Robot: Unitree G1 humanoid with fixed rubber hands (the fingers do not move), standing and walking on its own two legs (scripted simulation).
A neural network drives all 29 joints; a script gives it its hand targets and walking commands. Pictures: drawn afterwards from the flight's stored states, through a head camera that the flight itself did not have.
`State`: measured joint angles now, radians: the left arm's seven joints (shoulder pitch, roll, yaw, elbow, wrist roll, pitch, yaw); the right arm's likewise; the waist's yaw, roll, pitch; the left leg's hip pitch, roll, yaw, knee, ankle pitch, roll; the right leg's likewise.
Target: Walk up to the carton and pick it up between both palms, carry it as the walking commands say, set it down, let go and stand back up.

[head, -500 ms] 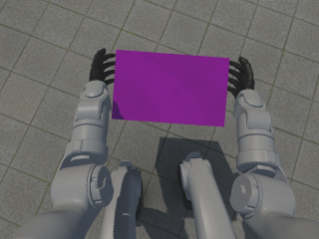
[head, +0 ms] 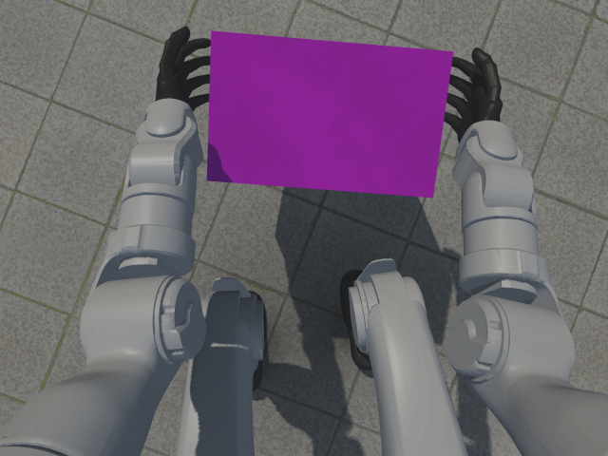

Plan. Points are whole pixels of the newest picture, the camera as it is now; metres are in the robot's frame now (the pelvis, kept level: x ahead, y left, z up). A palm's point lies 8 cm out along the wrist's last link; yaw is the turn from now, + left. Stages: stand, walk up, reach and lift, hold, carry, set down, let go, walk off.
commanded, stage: set down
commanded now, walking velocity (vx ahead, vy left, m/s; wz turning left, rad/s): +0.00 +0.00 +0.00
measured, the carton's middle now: (321, 126) +0.50 -0.06 -0.21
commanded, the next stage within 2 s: none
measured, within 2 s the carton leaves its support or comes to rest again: neither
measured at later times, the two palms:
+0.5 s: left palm (197, 110) +0.54 +0.11 -0.20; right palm (446, 129) +0.48 -0.24 -0.20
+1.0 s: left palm (204, 115) +0.55 +0.11 -0.23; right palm (439, 133) +0.48 -0.24 -0.23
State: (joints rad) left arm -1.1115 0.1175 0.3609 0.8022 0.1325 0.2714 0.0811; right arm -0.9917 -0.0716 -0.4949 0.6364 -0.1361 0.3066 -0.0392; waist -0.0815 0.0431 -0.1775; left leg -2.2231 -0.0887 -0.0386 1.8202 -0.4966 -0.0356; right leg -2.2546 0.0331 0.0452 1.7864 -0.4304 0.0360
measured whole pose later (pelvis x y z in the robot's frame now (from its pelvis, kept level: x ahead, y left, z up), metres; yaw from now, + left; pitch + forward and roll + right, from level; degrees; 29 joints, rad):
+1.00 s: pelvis +0.00 +0.00 -0.08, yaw +0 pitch +44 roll -1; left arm -1.32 0.25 0.19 1.01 -0.02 0.18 0.13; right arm -1.16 -0.21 -0.39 0.84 0.02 0.19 -0.06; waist -0.10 0.04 0.13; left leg -2.33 -0.11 -0.04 2.14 -0.58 -0.04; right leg -2.35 0.03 0.04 2.10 -0.51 0.05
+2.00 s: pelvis +0.00 +0.00 -0.09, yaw -1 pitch +41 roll -1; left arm -1.39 0.27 0.21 1.12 0.02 0.13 0.06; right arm -1.23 -0.24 -0.43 0.97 -0.01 0.14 -0.03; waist -0.10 0.03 0.20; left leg -2.31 -0.11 -0.04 2.19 -0.60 -0.04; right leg -2.33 0.03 0.03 2.14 -0.53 0.05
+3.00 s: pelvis +0.00 +0.00 -0.09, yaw -1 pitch +38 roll -1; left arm -1.33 0.41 0.03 1.08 -0.17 0.05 0.08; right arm -1.21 -0.35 -0.24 1.07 0.22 -0.01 -0.06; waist -0.10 0.00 0.29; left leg -2.26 -0.10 -0.05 2.21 -0.61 -0.05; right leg -2.29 0.03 0.01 2.15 -0.53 0.04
